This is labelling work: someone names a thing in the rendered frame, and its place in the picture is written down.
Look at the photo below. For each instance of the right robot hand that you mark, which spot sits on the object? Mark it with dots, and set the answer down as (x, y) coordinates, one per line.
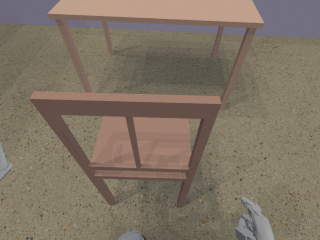
(259, 226)

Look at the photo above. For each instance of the table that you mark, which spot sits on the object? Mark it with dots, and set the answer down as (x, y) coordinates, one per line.
(217, 13)

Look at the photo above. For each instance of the chair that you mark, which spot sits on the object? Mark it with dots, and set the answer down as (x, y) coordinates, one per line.
(141, 137)

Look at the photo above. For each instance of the left robot hand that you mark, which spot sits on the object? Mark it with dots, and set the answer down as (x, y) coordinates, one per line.
(5, 166)

